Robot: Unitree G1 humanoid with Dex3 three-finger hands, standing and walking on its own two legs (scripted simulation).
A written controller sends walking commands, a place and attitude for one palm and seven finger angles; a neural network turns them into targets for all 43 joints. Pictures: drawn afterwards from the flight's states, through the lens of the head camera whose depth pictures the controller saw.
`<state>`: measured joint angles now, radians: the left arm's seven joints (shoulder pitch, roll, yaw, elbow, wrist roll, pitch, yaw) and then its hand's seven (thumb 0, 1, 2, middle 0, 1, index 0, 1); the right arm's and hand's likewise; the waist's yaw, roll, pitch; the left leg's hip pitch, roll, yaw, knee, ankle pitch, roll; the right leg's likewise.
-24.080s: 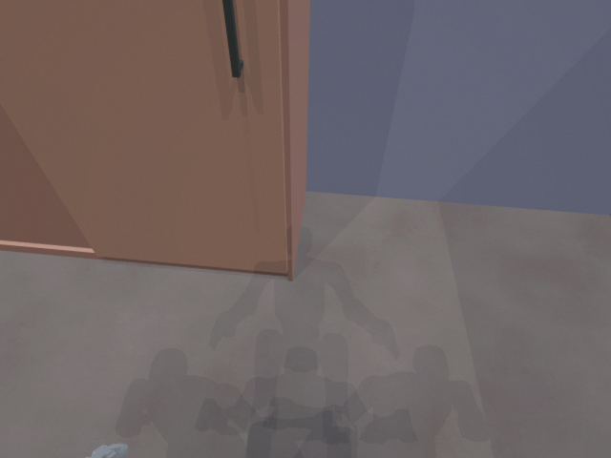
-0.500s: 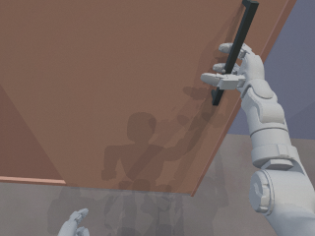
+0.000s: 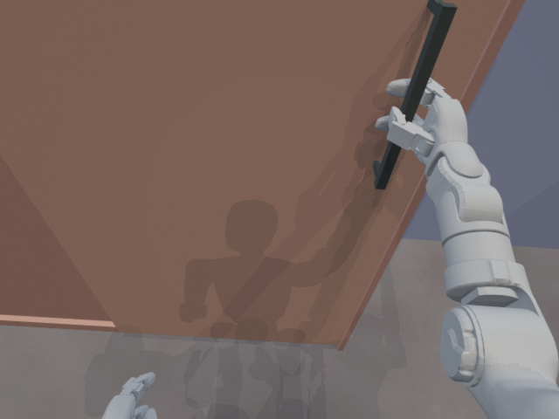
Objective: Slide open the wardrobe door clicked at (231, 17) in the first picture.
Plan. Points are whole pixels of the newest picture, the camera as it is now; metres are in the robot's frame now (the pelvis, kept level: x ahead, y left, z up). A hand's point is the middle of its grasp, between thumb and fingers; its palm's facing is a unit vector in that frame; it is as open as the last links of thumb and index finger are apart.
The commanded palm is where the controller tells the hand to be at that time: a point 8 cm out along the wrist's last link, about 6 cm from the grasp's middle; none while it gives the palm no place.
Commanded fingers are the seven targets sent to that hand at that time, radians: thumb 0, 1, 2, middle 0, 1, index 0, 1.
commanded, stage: grip the handle and tug to test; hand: right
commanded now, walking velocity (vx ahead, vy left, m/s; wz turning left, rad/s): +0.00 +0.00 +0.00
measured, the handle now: (403, 107) +0.50 -0.13 +0.23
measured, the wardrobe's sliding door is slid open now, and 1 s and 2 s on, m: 0.00 0.00 0.05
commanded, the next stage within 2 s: tug the door sideways, standing still in 0.60 s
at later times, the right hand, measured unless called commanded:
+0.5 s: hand (394, 128) +0.45 -0.10 +0.23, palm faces -0.02 +1.00 -0.01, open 5.4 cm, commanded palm +0.40 -0.15 +0.23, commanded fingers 0.00 -0.90 -0.90 0.45 1.40 0.45 1.40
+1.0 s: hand (393, 128) +0.45 -0.10 +0.23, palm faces +0.01 +1.00 -0.03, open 5.5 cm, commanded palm +0.42 -0.13 +0.23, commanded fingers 0.00 -0.90 -0.90 0.45 1.40 0.45 1.40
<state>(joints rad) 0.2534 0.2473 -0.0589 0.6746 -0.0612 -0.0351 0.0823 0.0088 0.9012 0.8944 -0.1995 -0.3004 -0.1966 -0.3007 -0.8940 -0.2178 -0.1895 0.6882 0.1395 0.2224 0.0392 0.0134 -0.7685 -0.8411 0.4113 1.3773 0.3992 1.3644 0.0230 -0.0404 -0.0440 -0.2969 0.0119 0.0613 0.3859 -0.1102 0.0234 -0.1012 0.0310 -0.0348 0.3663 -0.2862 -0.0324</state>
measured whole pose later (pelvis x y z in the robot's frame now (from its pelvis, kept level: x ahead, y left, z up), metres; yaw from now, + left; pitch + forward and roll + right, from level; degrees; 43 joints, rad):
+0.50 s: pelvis +0.01 +0.00 +0.00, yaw +0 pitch +1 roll +0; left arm 0.25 0.24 -0.06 0.67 -0.06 -0.02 0.07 0.01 0.90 0.89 -0.20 -0.30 -0.20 -0.30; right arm -0.84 -0.21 -0.18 0.60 0.14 0.24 0.03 0.01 -0.79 -0.82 0.40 1.39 0.36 1.39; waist 0.02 -0.05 -0.05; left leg -0.29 0.01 0.06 0.39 -0.12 0.02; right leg -0.09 0.03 -0.04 0.36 -0.29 -0.03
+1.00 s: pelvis +0.02 -0.01 +0.00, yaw -3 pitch +1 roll +0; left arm 0.18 0.23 -0.05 0.67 -0.05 0.01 0.06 0.01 0.90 0.89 -0.20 -0.30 -0.20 -0.30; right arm -0.83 -0.12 -0.09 0.47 0.13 0.37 -0.05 0.02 -0.78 -0.85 0.38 1.36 0.35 1.39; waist -0.03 -0.06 -0.06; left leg -0.27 0.03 0.10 0.41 -0.17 0.01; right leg -0.08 0.04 0.01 0.38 -0.32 -0.03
